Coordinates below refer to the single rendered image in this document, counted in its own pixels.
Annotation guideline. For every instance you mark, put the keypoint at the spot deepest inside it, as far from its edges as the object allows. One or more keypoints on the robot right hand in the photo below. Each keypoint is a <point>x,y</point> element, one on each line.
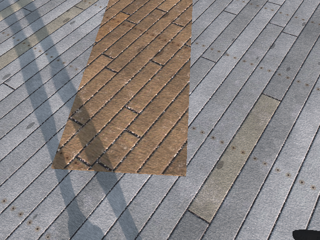
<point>303,234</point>

